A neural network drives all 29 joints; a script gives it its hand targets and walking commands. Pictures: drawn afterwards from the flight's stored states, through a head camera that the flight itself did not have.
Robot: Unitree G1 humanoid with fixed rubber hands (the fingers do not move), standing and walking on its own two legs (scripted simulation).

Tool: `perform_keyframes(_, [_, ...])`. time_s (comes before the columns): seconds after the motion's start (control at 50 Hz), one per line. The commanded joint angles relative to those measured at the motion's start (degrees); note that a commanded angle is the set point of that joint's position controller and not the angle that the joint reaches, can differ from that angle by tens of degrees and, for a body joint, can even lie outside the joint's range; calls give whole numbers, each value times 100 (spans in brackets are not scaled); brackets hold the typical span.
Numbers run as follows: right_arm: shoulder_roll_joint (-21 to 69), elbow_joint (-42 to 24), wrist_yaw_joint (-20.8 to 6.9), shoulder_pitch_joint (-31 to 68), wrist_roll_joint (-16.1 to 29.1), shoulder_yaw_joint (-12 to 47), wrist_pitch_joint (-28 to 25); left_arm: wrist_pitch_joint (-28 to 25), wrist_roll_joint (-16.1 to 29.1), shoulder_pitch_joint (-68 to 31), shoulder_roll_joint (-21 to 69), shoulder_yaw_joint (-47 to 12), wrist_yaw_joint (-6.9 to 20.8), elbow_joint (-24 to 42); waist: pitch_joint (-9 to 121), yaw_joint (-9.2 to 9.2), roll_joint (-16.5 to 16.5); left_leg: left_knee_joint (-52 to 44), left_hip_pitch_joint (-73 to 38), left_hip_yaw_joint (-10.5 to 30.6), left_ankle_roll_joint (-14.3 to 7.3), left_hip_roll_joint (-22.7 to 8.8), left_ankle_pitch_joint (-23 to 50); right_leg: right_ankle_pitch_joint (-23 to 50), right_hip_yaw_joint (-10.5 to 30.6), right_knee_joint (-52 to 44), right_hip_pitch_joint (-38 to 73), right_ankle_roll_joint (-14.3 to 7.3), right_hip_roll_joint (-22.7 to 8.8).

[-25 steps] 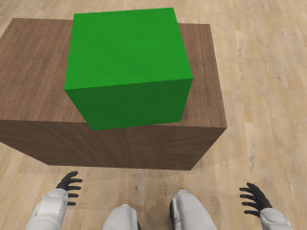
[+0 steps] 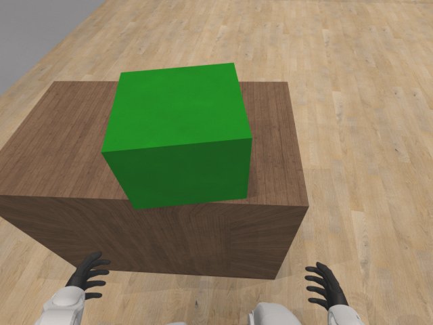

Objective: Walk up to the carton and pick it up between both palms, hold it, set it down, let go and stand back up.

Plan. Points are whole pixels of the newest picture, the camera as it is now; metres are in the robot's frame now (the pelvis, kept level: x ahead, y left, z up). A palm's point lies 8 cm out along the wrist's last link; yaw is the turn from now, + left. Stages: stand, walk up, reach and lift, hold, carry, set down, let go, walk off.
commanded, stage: reach and lift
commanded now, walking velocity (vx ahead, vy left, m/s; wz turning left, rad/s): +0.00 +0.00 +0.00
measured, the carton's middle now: (184, 136) +0.52 +0.06 +0.01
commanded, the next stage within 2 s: none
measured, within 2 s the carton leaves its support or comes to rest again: neither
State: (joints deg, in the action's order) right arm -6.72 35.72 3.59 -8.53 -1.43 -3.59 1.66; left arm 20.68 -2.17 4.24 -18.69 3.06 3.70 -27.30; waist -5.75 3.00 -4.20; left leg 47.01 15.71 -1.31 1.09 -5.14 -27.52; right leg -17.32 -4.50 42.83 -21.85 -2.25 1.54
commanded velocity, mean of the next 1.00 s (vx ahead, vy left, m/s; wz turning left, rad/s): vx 0.00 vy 0.00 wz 0.00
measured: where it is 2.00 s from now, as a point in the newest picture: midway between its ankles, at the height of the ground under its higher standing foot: outside the picture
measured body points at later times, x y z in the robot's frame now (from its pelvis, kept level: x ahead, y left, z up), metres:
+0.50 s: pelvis +0.03 +0.01 +0.03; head +0.05 +0.01 +0.48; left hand +0.23 +0.28 -0.04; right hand +0.19 -0.19 -0.07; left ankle -0.02 +0.14 -0.71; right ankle +0.06 -0.10 -0.71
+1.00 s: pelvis +0.03 +0.03 +0.03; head +0.03 +0.03 +0.48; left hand +0.24 +0.29 -0.02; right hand +0.23 -0.20 -0.03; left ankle -0.02 +0.14 -0.71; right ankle +0.07 -0.10 -0.71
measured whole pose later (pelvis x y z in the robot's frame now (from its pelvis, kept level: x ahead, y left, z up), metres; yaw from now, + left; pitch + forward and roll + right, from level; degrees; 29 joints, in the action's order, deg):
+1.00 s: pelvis +0.03 +0.03 +0.03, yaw +1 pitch -4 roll -1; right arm -11.1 44.6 -1.3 -6.7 10.4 0.0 -21.5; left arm -15.9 9.7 5.1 -15.9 0.6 0.3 -39.8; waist -3.2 -0.7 -1.2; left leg 28.4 4.4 -2.5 0.1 -2.1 -20.2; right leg -11.1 -3.5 25.4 -10.5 -0.1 -0.5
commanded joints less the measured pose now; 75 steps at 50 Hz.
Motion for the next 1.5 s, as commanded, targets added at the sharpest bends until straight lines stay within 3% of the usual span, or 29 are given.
perform_keyframes(0.0, [-514,-836,132,-150,18,70,-100,-169,38,-95,-902,411,48,218,256,-110,601,-1924,1653,-546,-363,249,666,646,718,-1288,2753,181,-141])
perform_keyframes(0.04, [-483,-959,110,-149,16,163,-157,-266,-12,-45,-892,540,52,114,177,-184,594,-2112,1511,-559,-334,328,909,896,701,-1414,2927,209,-142])
perform_keyframes(0.08, [-466,-1012,52,-150,96,185,-252,-447,-72,-169,-871,603,21,176,248,-275,357,-2304,1322,-576,-315,348,1018,876,644,-1456,3007,212,-105])
perform_keyframes(0.18, [-281,-1009,-43,-325,269,247,-686,-1128,28,-420,-828,652,-44,240,702,-281,35,-2362,1214,-530,-331,329,1064,1046,687,-1352,3205,193,-145])
perform_keyframes(0.26, [-193,-796,-3,-449,358,285,-1141,-1752,244,-468,-872,601,-82,282,950,-220,38,-2309,1155,-511,-308,311,1185,1276,721,-1304,3205,178,-188])
perform_keyframes(0.28, [-185,-759,16,-454,363,293,-1251,-1859,332,-443,-924,598,-69,246,980,-203,174,-2247,1018,-527,-308,340,1315,1417,740,-1327,3112,180,-229])
perform_keyframes(0.42, [-499,-55,63,-343,495,179,-1742,-2271,684,-125,-722,347,27,-106,820,-79,144,-2290,162,-359,-19,457,2295,1783,474,-1607,2628,50,-51])
perform_keyframes(0.52, [-716,53,-70,-75,627,176,-2028,-2548,751,-47,-612,315,-37,-100,850,-218,167,-2357,-160,-275,111,490,2942,1890,387,-1750,2623,-20,84])
perform_keyframes(0.56, [-746,7,-114,-1,652,192,-2056,-2619,752,-44,-605,313,-52,-169,744,-255,257,-2457,-193,-237,125,476,2893,1704,393,-1876,2651,-35,101])
perform_keyframes(0.66, [-833,-73,-310,153,907,289,-2169,-2921,833,-109,-409,222,-163,-136,654,-384,123,-2582,-285,-169,185,462,2952,1466,426,-2024,2642,-94,107])
perform_keyframes(0.84, [-977,201,-476,495,1158,168,-2410,-3667,1065,-572,-442,56,-359,-340,690,-340,-170,-2638,298,-4,221,402,2189,1009,547,-1883,2661,-142,22])
perform_keyframes(1.06, [-1107,548,-462,1277,1426,289,-2896,-4411,1635,-1129,-597,-108,-267,-1082,1096,-328,298,-2179,527,21,246,534,2293,1200,544,-1529,2396,-33,-30])
perform_keyframes(1.24, [-1163,770,-424,1993,1794,604,-3281,-4847,1965,-1818,-828,-122,-147,-1457,1511,-377,311,-1837,967,-22,227,646,2226,1314,593,-1210,2306,42,-78])
perform_keyframes(1.34, [-1308,902,-394,2505,1984,734,-3241,-4829,2094,-2408,-962,-187,-161,-1523,1872,-344,209,-1768,1181,-52,198,668,1918,1097,621,-1104,2168,30,-106])
perform_keyframes(1.48, [-1538,853,-328,3368,2202,795,-2734,-4378,2300,-3333,-1162,-299,-156,-1623,2274,-339,168,-1728,1211,-80,173,668,2008,1157,574,-1094,2005,65,-105])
